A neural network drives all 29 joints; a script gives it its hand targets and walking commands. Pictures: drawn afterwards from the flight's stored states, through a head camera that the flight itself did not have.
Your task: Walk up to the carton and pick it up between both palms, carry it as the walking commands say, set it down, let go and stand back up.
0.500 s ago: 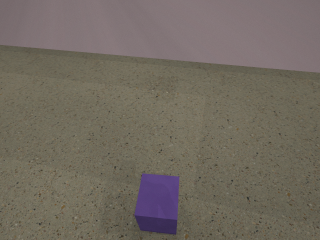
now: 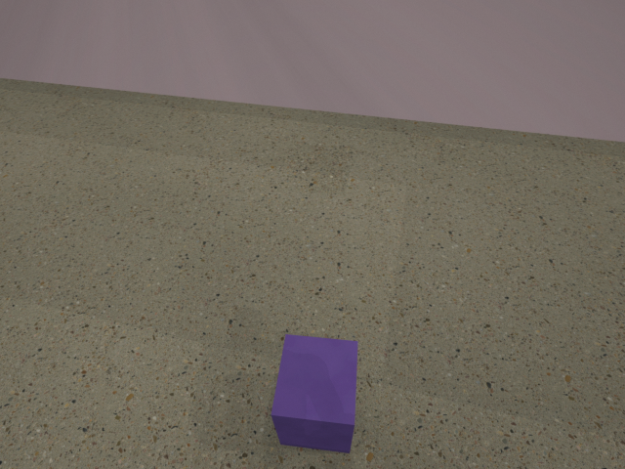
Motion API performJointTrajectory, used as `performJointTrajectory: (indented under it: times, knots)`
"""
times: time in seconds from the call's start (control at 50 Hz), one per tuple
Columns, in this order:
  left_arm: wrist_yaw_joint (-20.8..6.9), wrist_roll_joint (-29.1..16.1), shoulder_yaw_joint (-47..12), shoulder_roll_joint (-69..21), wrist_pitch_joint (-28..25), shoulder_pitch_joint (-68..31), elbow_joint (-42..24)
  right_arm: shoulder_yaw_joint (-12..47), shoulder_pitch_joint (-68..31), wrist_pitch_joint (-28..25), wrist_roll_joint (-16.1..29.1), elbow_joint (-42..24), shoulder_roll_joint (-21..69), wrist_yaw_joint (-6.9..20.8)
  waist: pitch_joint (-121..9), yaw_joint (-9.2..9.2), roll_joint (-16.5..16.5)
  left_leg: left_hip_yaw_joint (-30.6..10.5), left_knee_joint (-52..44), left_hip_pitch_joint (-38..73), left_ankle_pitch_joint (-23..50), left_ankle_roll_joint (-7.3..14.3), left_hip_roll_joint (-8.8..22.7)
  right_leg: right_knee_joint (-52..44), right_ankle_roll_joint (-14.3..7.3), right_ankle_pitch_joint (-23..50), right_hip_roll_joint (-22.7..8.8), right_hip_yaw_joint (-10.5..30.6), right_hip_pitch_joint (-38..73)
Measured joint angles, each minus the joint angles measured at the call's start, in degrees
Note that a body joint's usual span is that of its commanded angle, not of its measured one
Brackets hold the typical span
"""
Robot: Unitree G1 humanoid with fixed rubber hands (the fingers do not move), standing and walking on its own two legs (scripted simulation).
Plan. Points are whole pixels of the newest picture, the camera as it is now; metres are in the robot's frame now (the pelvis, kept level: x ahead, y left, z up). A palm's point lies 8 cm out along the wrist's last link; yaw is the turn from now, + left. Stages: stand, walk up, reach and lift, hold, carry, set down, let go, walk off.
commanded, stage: walk up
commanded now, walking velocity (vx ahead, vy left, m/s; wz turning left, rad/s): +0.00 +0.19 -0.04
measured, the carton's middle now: (318, 394) +0.46 +0.04 -0.64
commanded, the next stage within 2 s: none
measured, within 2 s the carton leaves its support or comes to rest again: neither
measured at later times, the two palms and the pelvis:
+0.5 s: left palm out of the picture +0.05 +0.32 -0.15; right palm out of the picture +0.07 -0.16 -0.12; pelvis +0.02 +0.09 +0.00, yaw +1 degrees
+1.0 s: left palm out of the picture +0.03 +0.29 -0.13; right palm out of the picture +0.02 -0.18 -0.14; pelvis -0.03 +0.06 +0.00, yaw -2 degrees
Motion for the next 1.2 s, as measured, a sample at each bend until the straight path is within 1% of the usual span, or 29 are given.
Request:
performJointTrajectory:
  times: [0.08,0.1,0.14,0.18,0.22,0.28,0.32,0.36,0.38,0.4,0.42,0.44,0.48,0.52,0.62,0.68,0.74,0.78,0.82,0.84,0.88,0.9,0.94,0.98,1.04,1.1,1.12,1.16,1.2]
  knots:
    - [0.3,0.0,0.0,0.0,0.0,0.0,0.0,0.0,0.0,0.0,0.0,0.0,0.0,0.1,0.0,0.01,0.0,0.0,0.7,-0.2,-1.0,0.0,0.0,0.1,0.4,-0.1,-0.1,0.0,0.0]
    - [0.7,0.0,0.0,0.0,0.0,0.0,0.0,-0.1,0.0,0.1,0.0,0.0,0.0,0.2,0.1,0.05,0.0,0.1,3.3,-1.2,-3.9,0.0,0.0,0.3,0.5,-0.2,-0.2,0.1,-0.1]
    - [1.5,0.0,0.0,0.0,0.1,0.1,0.0,-0.1,0.0,0.5,0.0,0.1,0.0,0.6,0.1,0.08,-0.2,0.0,13.1,-4.1,-8.7,0.0,-0.1,0.6,0.5,-0.5,-0.9,0.2,-0.1]
    - [2.1,0.0,0.0,0.0,0.3,0.2,0.0,-0.2,0.0,0.9,0.0,0.0,0.0,0.8,0.0,0.06,-0.3,-0.4,21.7,-6.1,-10.5,0.0,0.0,0.8,0.6,-0.8,-1.9,0.6,-0.1]
    - [2.2,0.0,0.0,0.0,0.3,0.1,0.0,-0.3,0.0,1.2,0.0,0.0,-0.1,1.0,-0.1,0.02,-0.2,-1.0,24.6,-6.4,-10.8,0.0,0.2,0.8,1.2,-0.9,-3.1,1.0,-0.4]
    - [2.2,0.0,0.0,0.0,0.3,0.1,0.0,-0.3,-0.1,1.4,0.0,0.0,-0.1,1.0,0.0,-0.02,-0.2,-1.6,22.1,-6.4,-13.0,0.0,0.9,1.3,2.8,-1.0,-4.6,1.0,-2.0]
    - [2.2,0.0,0.0,0.0,0.4,0.1,0.0,-0.3,-0.1,1.4,0.0,0.0,-0.1,1.1,-0.1,-0.04,-0.2,-1.8,17.0,-5.7,-13.3,0.0,1.4,2.1,3.9,-1.3,-5.5,1.0,-3.6]
    - [1.9,0.0,0.0,0.0,0.5,0.2,0.0,-0.2,0.0,1.5,0.0,-0.1,-0.1,1.1,-0.1,-0.08,-0.1,-1.9,7.6,-3.2,-8.0,-0.3,1.7,4.0,5.0,-2.3,-6.0,0.9,-5.2]
    - [1.7,0.0,0.0,0.2,0.5,-0.1,0.0,-0.2,0.0,1.2,0.0,0.0,0.3,1.0,0.2,-0.02,-1.0,-1.6,6.7,-3.0,-7.3,-0.8,1.0,6.1,5.2,-3.3,-6.8,1.0,-6.1]
    - [1.6,0.0,0.0,0.5,0.6,-0.1,0.0,-0.3,0.0,0.6,0.0,0.0,0.8,0.9,0.5,-0.05,-1.8,-1.4,6.8,-2.9,-7.4,-0.8,0.6,9.5,5.2,-6.2,-6.7,1.6,-7.2]
    - [1.4,0.0,0.0,0.5,0.9,-0.1,0.1,-0.3,0.0,0.0,0.0,0.0,1.0,0.8,0.5,-0.07,-2.0,-1.5,6.7,-2.7,-7.7,-0.5,0.7,13.8,5.2,-9.5,-5.7,1.9,-8.5]
    - [1.2,0.0,0.0,0.5,1.2,-0.1,0.1,-0.3,0.1,-0.5,0.0,0.0,1.1,0.7,0.4,-0.07,-2.1,-1.5,6.2,-2.1,-7.7,-0.2,1.0,17.6,5.2,-11.0,-4.4,2.0,-9.5]
    - [0.6,0.0,0.0,0.5,1.2,0.0,0.0,-0.3,0.2,-0.8,0.0,0.0,1.1,0.1,0.4,-0.05,-2.1,-1.4,4.9,-0.6,-7.4,0.4,1.5,23.2,5.2,-11.4,-2.2,2.0,-10.6]
    - [0.2,0.0,0.0,0.5,1.2,0.0,0.0,-0.3,0.2,-1.1,0.0,0.0,1.1,-0.7,0.4,-0.01,-2.3,-1.2,4.2,0.1,-7.1,0.7,1.6,26.7,5.2,-11.4,-0.9,2.1,-11.5]
    - [0.2,0.0,0.0,0.5,2.4,0.0,0.0,-0.3,0.1,-1.2,0.0,0.0,1.1,-1.4,0.4,0.00,-2.3,-0.8,4.0,0.3,-6.7,1.5,1.6,32.2,5.2,-11.4,0.7,2.1,-12.9]
    - [0.1,0.0,0.0,0.6,3.5,0.0,0.0,-0.3,0.0,-1.2,0.0,0.0,1.1,-1.6,0.4,0.01,-2.4,-0.1,3.9,0.3,-6.3,1.5,1.8,33.7,5.2,-11.4,1.3,2.1,-12.9]
    - [0.0,0.0,0.0,0.6,3.6,0.0,0.0,-0.2,0.1,-1.2,0.0,0.0,1.1,-1.6,0.4,0.03,-2.4,0.9,3.3,0.3,-5.5,1.5,2.0,32.2,5.2,-11.5,1.2,2.2,-12.7]
    - [-0.2,0.0,0.0,0.6,3.6,0.0,0.0,-0.2,0.1,-1.2,0.0,0.0,1.1,-1.6,0.4,0.05,-2.4,1.5,3.1,0.3,-5.1,1.5,2.0,27.8,5.2,-11.5,0.8,2.2,-11.7]
    - [-0.2,0.0,0.0,0.6,3.5,0.0,0.0,-0.2,0.2,-0.9,0.0,0.0,1.1,-1.6,0.3,0.08,-2.3,1.8,3.0,0.2,-4.7,1.4,2.0,20.3,5.2,-11.3,0.5,2.3,-9.5]
    - [-0.1,0.0,0.0,0.6,3.4,0.0,-0.1,-0.2,0.2,-0.7,0.0,0.0,1.1,-1.6,0.3,0.11,-2.3,1.8,3.0,0.2,-4.5,1.2,1.8,14.7,5.2,-10.1,0.3,2.3,-7.7]
    - [0.1,0.0,0.0,0.5,2.4,0.0,-0.1,-0.2,0.2,-0.7,0.0,0.0,1.1,-1.6,0.3,0.07,-2.6,2.0,3.4,0.3,-4.2,0.4,0.9,4.0,4.8,-3.3,-0.7,2.3,-3.8]
    - [0.2,0.0,0.0,0.1,1.8,0.0,0.1,-0.2,0.2,-0.6,0.0,0.0,1.1,-1.5,0.4,0.00,-2.0,1.9,3.6,0.5,-4.2,0.3,1.0,3.4,3.4,-0.1,-0.7,2.1,-3.6]
    - [0.1,0.0,0.0,-0.5,1.5,0.0,0.4,-0.2,0.2,-0.2,0.0,0.0,1.1,-1.2,0.1,0.02,-1.0,1.7,4.4,0.7,-7.3,0.3,1.1,3.6,0.8,0.5,-0.2,2.0,-3.4]
    - [0.4,0.0,0.0,-0.7,1.2,0.0,0.4,-0.2,0.2,0.1,0.0,0.0,1.1,-0.7,0.1,0.04,-0.7,1.3,8.0,0.7,-11.4,0.3,1.1,2.8,-0.3,0.5,0.0,2.1,-3.0]
    - [0.4,0.0,0.0,-0.7,0.8,0.0,0.4,-0.2,0.2,0.4,0.0,0.0,1.1,-0.5,0.1,0.03,-0.7,-0.2,13.2,0.7,-13.6,0.3,1.1,1.2,-0.6,1.6,0.6,2.1,-3.2]
    - [0.4,0.0,0.0,-0.8,0.5,0.0,0.4,-0.3,0.2,0.4,0.0,0.0,1.1,-0.5,0.1,-0.01,-0.7,-1.0,13.9,0.7,-14.4,0.3,1.1,0.2,-0.7,2.9,1.6,2.0,-4.7]
    - [0.4,0.0,0.0,-0.8,0.4,0.0,0.4,-0.2,0.3,0.4,0.0,0.0,1.1,-0.5,0.1,-0.04,-0.6,-1.1,12.3,1.2,-14.3,0.3,1.1,0.1,-0.7,3.1,1.9,1.9,-5.3]
    - [0.5,0.0,0.0,-0.8,0.2,0.0,0.4,-0.2,0.5,0.4,0.0,-0.1,1.1,-0.5,0.0,-0.07,-0.5,-1.4,5.3,3.3,-10.3,0.3,1.2,0.5,-0.7,3.2,2.5,1.5,-6.1]
    - [0.4,0.0,0.0,-0.8,0.2,0.0,0.4,-0.2,0.9,0.0,0.0,0.2,1.3,-0.5,0.0,0.01,-1.6,-1.4,3.4,4.1,-8.9,0.2,0.4,0.7,-0.6,3.1,1.8,1.6,-6.0]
